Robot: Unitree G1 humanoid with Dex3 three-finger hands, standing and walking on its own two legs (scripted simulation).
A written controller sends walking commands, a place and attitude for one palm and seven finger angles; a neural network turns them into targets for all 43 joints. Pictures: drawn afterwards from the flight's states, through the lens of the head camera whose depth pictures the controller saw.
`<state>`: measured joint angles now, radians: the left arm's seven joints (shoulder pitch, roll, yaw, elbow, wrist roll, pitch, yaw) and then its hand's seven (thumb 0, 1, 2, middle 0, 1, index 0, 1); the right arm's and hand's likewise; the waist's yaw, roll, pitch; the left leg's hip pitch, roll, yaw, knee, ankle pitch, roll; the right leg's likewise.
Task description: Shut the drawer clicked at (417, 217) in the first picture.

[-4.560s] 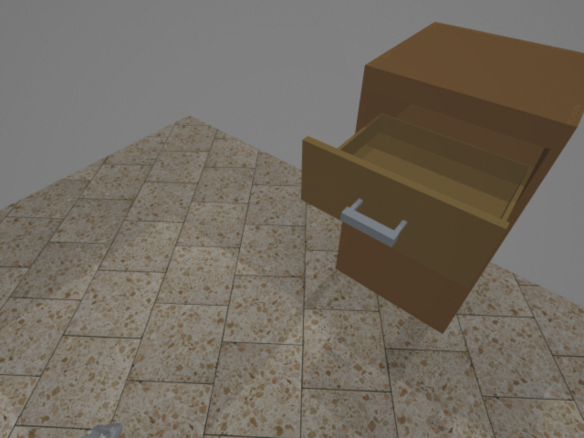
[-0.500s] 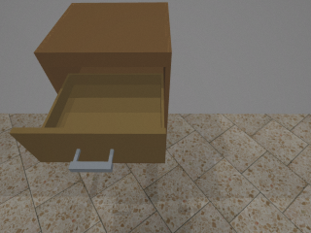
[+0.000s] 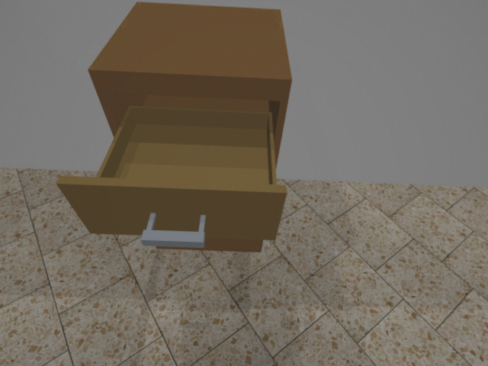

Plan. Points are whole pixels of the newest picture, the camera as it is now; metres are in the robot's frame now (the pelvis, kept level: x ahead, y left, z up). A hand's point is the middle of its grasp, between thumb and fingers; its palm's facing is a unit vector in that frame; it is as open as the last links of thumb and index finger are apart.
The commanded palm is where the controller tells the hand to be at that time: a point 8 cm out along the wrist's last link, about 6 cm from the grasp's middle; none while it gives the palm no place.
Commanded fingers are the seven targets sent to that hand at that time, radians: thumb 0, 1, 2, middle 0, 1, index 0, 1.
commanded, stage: come to a stop and stand still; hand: left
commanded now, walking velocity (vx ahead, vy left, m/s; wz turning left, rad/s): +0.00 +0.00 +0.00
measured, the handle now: (175, 229) +0.37 +0.17 -0.05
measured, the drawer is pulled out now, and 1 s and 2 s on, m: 0.30 0.30 0.30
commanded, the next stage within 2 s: look again from close up in 0.56 s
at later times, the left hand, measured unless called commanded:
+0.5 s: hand out of the picture -0.06 +0.11 -0.18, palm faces +0.06 -0.99 -0.12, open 7.4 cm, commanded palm none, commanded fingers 0.00 0.90 0.90 -0.20 -0.30 -0.20 -0.30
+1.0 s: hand out of the picture +0.01 +0.16 -0.18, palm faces +0.05 -0.97 -0.22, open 7.3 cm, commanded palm none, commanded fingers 0.00 0.90 0.90 -0.20 -0.30 -0.20 -0.30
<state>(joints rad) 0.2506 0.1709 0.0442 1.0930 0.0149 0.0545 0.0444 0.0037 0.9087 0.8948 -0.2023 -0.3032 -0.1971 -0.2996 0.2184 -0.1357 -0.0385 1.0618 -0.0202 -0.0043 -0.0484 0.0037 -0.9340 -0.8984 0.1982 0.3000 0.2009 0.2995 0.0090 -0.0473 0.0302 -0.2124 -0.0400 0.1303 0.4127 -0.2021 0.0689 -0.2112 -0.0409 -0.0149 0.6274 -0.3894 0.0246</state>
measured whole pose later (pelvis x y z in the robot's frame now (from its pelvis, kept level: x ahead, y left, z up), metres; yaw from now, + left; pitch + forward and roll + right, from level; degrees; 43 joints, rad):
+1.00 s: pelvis +0.00 -0.01 -0.01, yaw +1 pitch -1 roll +0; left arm 0.30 0.14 0.00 1.07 0.01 -0.03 0.06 0.01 0.92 0.89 -0.20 -0.30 -0.20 -0.30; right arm 0.31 -0.15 0.01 1.10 -0.02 -0.02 -0.03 0.02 -0.93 -0.90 0.20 0.30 0.20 0.30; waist -0.01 0.03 0.01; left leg -0.26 -0.01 0.09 0.54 -0.27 0.05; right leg -0.14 0.00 -0.05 0.52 -0.37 -0.02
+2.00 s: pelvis +0.08 -0.03 -0.01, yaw -2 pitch -3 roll +1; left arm 0.34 0.13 -0.01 1.11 0.01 0.02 0.05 0.01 0.91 0.89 -0.20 -0.30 -0.20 -0.30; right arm 0.19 -0.15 0.00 1.08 -0.01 -0.03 -0.05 0.00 -0.93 -0.90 0.19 0.30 0.20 0.30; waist 0.03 -0.04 0.07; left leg -0.21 -0.01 0.12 0.51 -0.27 0.06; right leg -0.22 -0.03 -0.04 0.74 -0.52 0.00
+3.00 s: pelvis +0.08 -0.07 +0.00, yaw +0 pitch -1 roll -1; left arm 0.36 0.08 -0.02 1.09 0.02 -0.03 0.05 0.00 0.91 0.89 -0.21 -0.30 -0.20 -0.30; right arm 0.30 -0.15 0.00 1.09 -0.01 0.01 -0.02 0.00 -0.91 -0.90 0.19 0.30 0.20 0.30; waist -0.01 0.04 0.04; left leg -0.26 0.06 0.03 0.57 -0.30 -0.01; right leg -0.20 0.05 -0.09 0.45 -0.25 -0.06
